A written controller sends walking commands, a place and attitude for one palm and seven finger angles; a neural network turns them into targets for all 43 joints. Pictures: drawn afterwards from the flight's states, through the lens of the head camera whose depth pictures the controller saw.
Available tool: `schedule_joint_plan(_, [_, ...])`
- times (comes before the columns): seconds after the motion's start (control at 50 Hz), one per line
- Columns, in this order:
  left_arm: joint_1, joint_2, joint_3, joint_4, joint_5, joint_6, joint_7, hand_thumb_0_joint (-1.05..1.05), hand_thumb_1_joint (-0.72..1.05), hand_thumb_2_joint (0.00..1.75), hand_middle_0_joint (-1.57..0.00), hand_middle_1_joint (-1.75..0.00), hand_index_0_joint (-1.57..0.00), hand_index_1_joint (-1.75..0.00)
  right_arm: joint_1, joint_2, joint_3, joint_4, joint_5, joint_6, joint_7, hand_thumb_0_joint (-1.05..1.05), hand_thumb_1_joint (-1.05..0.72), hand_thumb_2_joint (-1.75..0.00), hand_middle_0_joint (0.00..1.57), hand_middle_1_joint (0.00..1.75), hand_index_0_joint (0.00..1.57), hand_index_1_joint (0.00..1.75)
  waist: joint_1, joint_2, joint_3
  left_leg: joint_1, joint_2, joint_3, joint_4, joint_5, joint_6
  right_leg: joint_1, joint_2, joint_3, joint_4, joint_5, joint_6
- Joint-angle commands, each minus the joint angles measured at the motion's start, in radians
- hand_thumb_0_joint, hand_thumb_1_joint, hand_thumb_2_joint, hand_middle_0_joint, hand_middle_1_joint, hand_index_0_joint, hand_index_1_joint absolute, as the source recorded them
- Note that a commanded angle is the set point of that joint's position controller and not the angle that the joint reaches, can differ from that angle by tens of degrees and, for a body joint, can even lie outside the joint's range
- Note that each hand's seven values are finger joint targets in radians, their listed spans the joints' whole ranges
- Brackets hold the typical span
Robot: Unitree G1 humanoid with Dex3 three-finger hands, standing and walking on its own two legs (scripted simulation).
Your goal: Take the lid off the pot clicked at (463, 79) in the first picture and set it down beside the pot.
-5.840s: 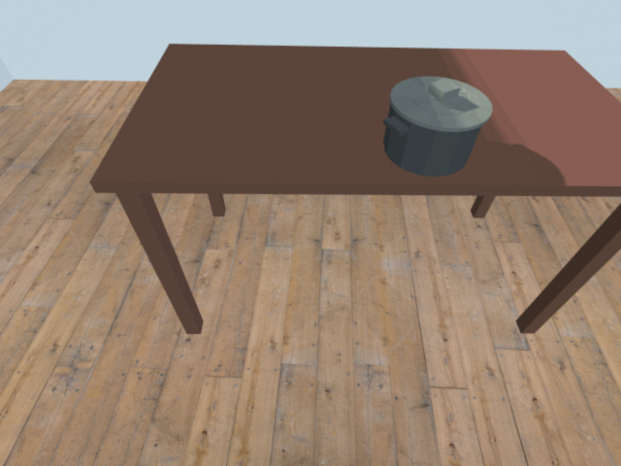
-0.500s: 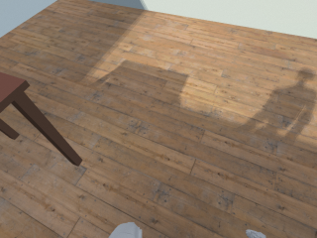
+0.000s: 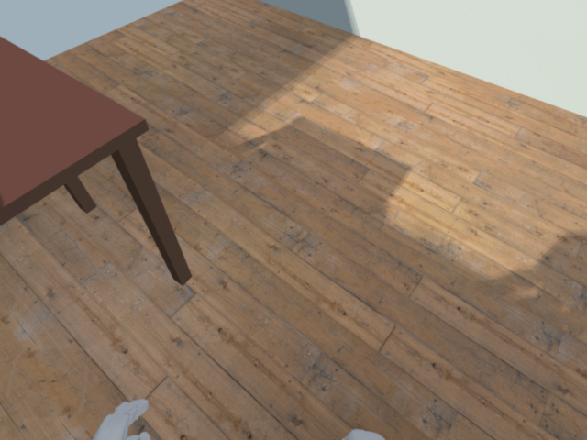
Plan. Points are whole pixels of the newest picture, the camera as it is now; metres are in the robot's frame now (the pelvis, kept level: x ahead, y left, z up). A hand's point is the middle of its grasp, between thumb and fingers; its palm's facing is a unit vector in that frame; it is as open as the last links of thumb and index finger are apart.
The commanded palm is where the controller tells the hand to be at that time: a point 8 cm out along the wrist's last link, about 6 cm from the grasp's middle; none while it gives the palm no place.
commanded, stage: turn to face it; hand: left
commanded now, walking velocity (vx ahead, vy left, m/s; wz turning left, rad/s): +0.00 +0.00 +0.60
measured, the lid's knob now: out of the picture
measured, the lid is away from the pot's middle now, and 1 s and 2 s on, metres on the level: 0.00 0.00 0.00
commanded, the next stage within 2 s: take the last steps up to it in 1.46 s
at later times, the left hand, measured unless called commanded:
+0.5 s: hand out of the picture -0.03 +0.18 -0.16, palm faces +0.34 -0.90 -0.27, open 7.4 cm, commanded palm none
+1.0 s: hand out of the picture -0.06 +0.28 -0.16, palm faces +0.59 -0.77 -0.25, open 7.4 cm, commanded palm none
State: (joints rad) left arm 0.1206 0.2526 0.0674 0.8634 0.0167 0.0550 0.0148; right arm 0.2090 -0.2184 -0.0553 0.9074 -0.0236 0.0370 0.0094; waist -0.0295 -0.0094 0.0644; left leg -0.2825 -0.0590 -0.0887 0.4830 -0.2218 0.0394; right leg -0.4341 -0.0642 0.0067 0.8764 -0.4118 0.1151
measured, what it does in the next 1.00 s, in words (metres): steps on the spot, turning left: right foot, then left foot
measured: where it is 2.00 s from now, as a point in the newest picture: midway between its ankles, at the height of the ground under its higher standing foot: outside the picture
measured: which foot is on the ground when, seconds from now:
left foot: down 0.00-0.10, up 0.12-0.58, down 0.60-1.00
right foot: up 0.00-0.08, down 0.10-0.60, up 0.62-1.00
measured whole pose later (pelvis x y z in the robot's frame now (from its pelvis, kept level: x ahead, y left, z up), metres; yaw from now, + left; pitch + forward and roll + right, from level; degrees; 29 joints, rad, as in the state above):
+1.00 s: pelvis -0.02 +0.04 +0.01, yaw +37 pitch +1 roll -2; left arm 0.13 0.28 0.07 0.89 0.02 0.06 0.02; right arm 0.23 -0.20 -0.04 0.91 -0.02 0.03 0.01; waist -0.02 -0.03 0.06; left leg -0.24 -0.11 -0.11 0.42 -0.19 0.10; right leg -0.50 -0.08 0.03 1.04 -0.33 0.13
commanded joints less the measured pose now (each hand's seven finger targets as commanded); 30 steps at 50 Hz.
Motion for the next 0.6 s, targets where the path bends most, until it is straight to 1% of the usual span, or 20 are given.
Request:
schedule_joint_plan(0.0, [0.025, 0.078, 0.015, -0.09, -0.013, -0.033, 0.011, 0.0, 0.9, 0.9, -0.2, -0.3, -0.2, -0.3, -0.002, -0.228, -0.067, -0.075, 0.001, -0.012, -0.02, 0.0, -0.9, -0.9, 0.2, 0.3, 0.2, 0.3, 0.008, 0.192, -0.14, 0.095, 0.242, -0.309, -0.064, 0.417, 0.13, 0.079, 0.051, -0.008, -0.172, -0.002, -0.025])
schedule_joint_plan(0.04, [0.089, 0.095, 0.021, -0.074, -0.016, -0.046, 0.016, 0.0, 0.9, 0.9, -0.2, -0.3, -0.2, -0.3, -0.028, -0.213, -0.068, -0.082, 0.011, -0.01, -0.018, 0.0, -0.9, -0.9, 0.2, 0.3, 0.2, 0.3, 0.045, 0.148, -0.167, 0.006, 0.2, -0.306, 0.006, 0.383, 0.085, 0.257, 0.05, -0.01, -0.394, 0.15, -0.031])
schedule_joint_plan(0.06, [0.129, 0.13, 0.028, -0.068, -0.013, -0.057, 0.02, 0.0, 0.9, 0.9, -0.2, -0.3, -0.2, -0.3, -0.021, -0.179, -0.063, -0.086, 0.019, -0.012, -0.014, 0.0, -0.9, -0.9, 0.2, 0.3, 0.2, 0.3, 0.063, 0.053, -0.189, -0.102, 0.147, -0.261, 0.082, 0.221, 0.029, 0.411, -0.032, 0.05, -0.532, 0.239, -0.047])
schedule_joint_plan(0.08, [0.14, 0.225, 0.048, -0.068, 0.003, -0.065, 0.029, 0.0, 0.9, 0.9, -0.2, -0.3, -0.2, -0.3, 0.007, -0.096, -0.051, -0.099, 0.027, -0.012, -0.01, 0.0, -0.9, -0.9, 0.2, 0.3, 0.2, 0.3, 0.065, -0.272, -0.194, -0.332, -0.001, -0.05, 0.313, -0.224, -0.068, 0.573, -0.328, 0.317, -0.609, 0.346, -0.144])
schedule_joint_plan(0.1, [0.141, 0.246, 0.042, -0.078, 0.0, -0.059, 0.029, 0.0, 0.9, 0.9, -0.2, -0.3, -0.2, -0.3, -0.011, -0.135, -0.058, -0.108, 0.011, -0.009, -0.014, 0.0, -0.9, -0.9, 0.2, 0.3, 0.2, 0.3, 0.069, -0.249, -0.165, -0.345, -0.003, 0.003, 0.536, -0.409, -0.089, 0.424, -0.459, 0.369, -0.587, 0.453, -0.245])
schedule_joint_plan(0.12, [0.097, 0.209, 0.033, -0.089, 0.0, -0.058, 0.029, 0.0, 0.9, 0.9, -0.2, -0.3, -0.2, -0.3, 0.001, -0.14, -0.062, -0.102, 0.005, -0.002, -0.008, 0.0, -0.9, -0.9, 0.2, 0.3, 0.2, 0.3, 0.042, -0.138, -0.127, -0.331, 0.031, -0.021, 0.673, -0.348, -0.085, 0.334, -0.41, 0.27, -0.576, 0.423, -0.267])
schedule_joint_plan(0.14, [0.044, 0.154, 0.031, -0.092, -0.005, -0.061, 0.034, 0.0, 0.9, 0.9, -0.2, -0.3, -0.2, -0.3, -0.003, -0.136, -0.066, -0.077, 0.004, 0.013, -0.003, 0.0, -0.9, -0.9, 0.2, 0.3, 0.2, 0.3, 0.017, -0.189, -0.098, -0.331, 0.057, -0.03, 0.724, -0.295, -0.088, 0.287, -0.352, 0.214, -0.587, 0.404, -0.229])
schedule_joint_plan(0.16, [0.011, 0.135, 0.018, -0.098, -0.007, -0.061, 0.029, 0.0, 0.9, 0.9, -0.2, -0.3, -0.2, -0.3, 0.012, -0.136, -0.063, -0.051, 0.001, 0.018, 0.005, 0.0, -0.9, -0.9, 0.2, 0.3, 0.2, 0.3, -0.002, -0.164, -0.061, -0.332, 0.071, 0.002, 0.772, -0.224, -0.102, 0.281, -0.289, 0.139, -0.57, 0.425, -0.21])
schedule_joint_plan(0.18, [0.0, 0.111, 0.008, -0.101, -0.008, -0.065, 0.025, 0.0, 0.9, 0.9, -0.2, -0.3, -0.2, -0.3, 0.027, -0.131, -0.06, -0.042, 0.0, 0.02, 0.012, 0.0, -0.9, -0.9, 0.2, 0.3, 0.2, 0.3, -0.011, -0.17, -0.034, -0.338, 0.081, 0.029, 0.792, -0.173, -0.114, 0.283, -0.255, 0.058, -0.551, 0.495, -0.2])
schedule_joint_plan(0.2, [0.027, 0.102, 0.006, -0.094, -0.006, -0.068, 0.023, 0.0, 0.9, 0.9, -0.2, -0.3, -0.2, -0.3, 0.026, -0.12, -0.056, -0.04, 0.001, 0.02, 0.015, 0.0, -0.9, -0.9, 0.2, 0.3, 0.2, 0.3, -0.002, -0.17, -0.04, -0.341, 0.08, 0.048, 0.791, -0.15, -0.121, 0.305, -0.239, 0.012, -0.535, 0.565, -0.195])
schedule_joint_plan(0.22, [0.058, 0.104, 0.006, -0.085, -0.005, -0.071, 0.023, 0.0, 0.9, 0.9, -0.2, -0.3, -0.2, -0.3, 0.01, -0.118, -0.052, -0.04, 0.002, 0.021, 0.016, 0.0, -0.9, -0.9, 0.2, 0.3, 0.2, 0.3, 0.01, -0.191, -0.043, -0.343, 0.084, 0.059, 0.777, -0.146, -0.127, 0.332, -0.236, -0.004, -0.525, 0.621, -0.196])
schedule_joint_plan(0.26, [0.109, 0.116, 0.01, -0.067, -0.002, -0.071, 0.024, 0.0, 0.9, 0.9, -0.2, -0.3, -0.2, -0.3, -0.02, -0.109, -0.048, -0.043, 0.004, 0.026, 0.017, 0.0, -0.9, -0.9, 0.2, 0.3, 0.2, 0.3, 0.029, -0.173, -0.048, -0.343, 0.092, 0.077, 0.741, -0.142, -0.136, 0.373, -0.244, -0.034, -0.513, 0.668, -0.196])
schedule_joint_plan(0.34, [0.178, 0.14, 0.017, -0.04, 0.005, -0.065, 0.023, 0.0, 0.9, 0.9, -0.2, -0.3, -0.2, -0.3, -0.105, -0.102, -0.038, -0.064, 0.007, 0.029, 0.02, 0.0, -0.9, -0.9, 0.2, 0.3, 0.2, 0.3, 0.063, -0.179, -0.044, -0.32, 0.101, 0.113, 0.628, -0.178, -0.137, 0.406, -0.276, -0.061, -0.503, 0.686, -0.216])
schedule_joint_plan(0.42, [0.183, 0.162, 0.023, -0.034, 0.01, -0.056, 0.02, 0.0, 0.9, 0.9, -0.2, -0.3, -0.2, -0.3, -0.157, -0.094, -0.027, -0.082, 0.011, 0.022, 0.024, 0.0, -0.9, -0.9, 0.2, 0.3, 0.2, 0.3, 0.071, -0.201, -0.046, -0.236, 0.1, 0.159, 0.46, -0.193, -0.119, 0.369, -0.296, -0.094, -0.489, 0.652, -0.228])
schedule_joint_plan(0.48, [0.179, 0.183, 0.036, -0.03, 0.014, -0.048, 0.018, 0.0, 0.9, 0.9, -0.2, -0.3, -0.2, -0.3, -0.158, -0.09, -0.018, -0.092, 0.015, 0.006, 0.024, 0.0, -0.9, -0.9, 0.2, 0.3, 0.2, 0.3, 0.079, -0.227, -0.073, -0.139, 0.087, 0.2, 0.301, -0.214, -0.095, 0.368, -0.32, -0.121, -0.436, 0.667, -0.222])
schedule_joint_plan(0.5, [0.182, 0.189, 0.037, -0.026, 0.013, -0.046, 0.017, 0.0, 0.9, 0.9, -0.2, -0.3, -0.2, -0.3, -0.143, -0.094, -0.018, -0.093, 0.014, 0.001, 0.022, 0.0, -0.9, -0.9, 0.2, 0.3, 0.2, 0.3, 0.072, -0.214, -0.092, -0.095, 0.076, 0.212, 0.232, -0.188, -0.086, 0.366, -0.319, -0.131, -0.404, 0.671, -0.209])
schedule_joint_plan(0.52, [0.176, 0.192, 0.041, -0.022, 0.009, -0.045, 0.015, 0.0, 0.9, 0.9, -0.2, -0.3, -0.2, -0.3, -0.106, -0.107, -0.022, -0.089, 0.012, -0.004, 0.019, 0.0, -0.9, -0.9, 0.2, 0.3, 0.2, 0.3, 0.05, -0.202, -0.109, -0.023, 0.069, 0.22, 0.126, -0.122, -0.078, 0.348, -0.311, -0.16, -0.344, 0.655, -0.183])
schedule_joint_plan(0.54, [0.163, 0.186, 0.041, -0.021, 0.001, -0.042, 0.012, 0.0, 0.9, 0.9, -0.2, -0.3, -0.2, -0.3, -0.031, -0.143, -0.032, -0.076, 0.009, -0.012, 0.019, 0.0, -0.9, -0.9, 0.2, 0.3, 0.2, 0.3, 0.005, -0.126, -0.152, 0.13, 0.079, 0.189, -0.02, 0.012, -0.063, 0.269, -0.296, -0.192, -0.206, 0.585, -0.139])
schedule_joint_plan(0.56, [0.167, 0.139, 0.037, -0.045, -0.007, -0.039, 0.005, 0.0, 0.9, 0.9, -0.2, -0.3, -0.2, -0.3, 0.053, -0.253, -0.061, -0.065, 0.003, -0.023, 0.012, 0.0, -0.9, -0.9, 0.2, 0.3, 0.2, 0.3, -0.043, 0.134, -0.226, 0.339, 0.268, -0.071, -0.102, 0.244, 0.021, 0.049, -0.194, -0.231, 0.04, 0.273, -0.063])
schedule_joint_plan(0.58, [0.106, 0.081, 0.013, -0.098, -0.01, -0.036, 0.001, 0.0, 0.9, 0.9, -0.2, -0.3, -0.2, -0.3, 0.115, -0.352, -0.084, -0.056, 0.015, -0.024, 0.001, 0.0, -0.9, -0.9, 0.2, 0.3, 0.2, 0.3, -0.077, 0.361, -0.233, 0.392, 0.486, -0.358, -0.116, 0.7, 0.156, -0.185, -0.069, -0.156, 0.23, -0.288, -0.002])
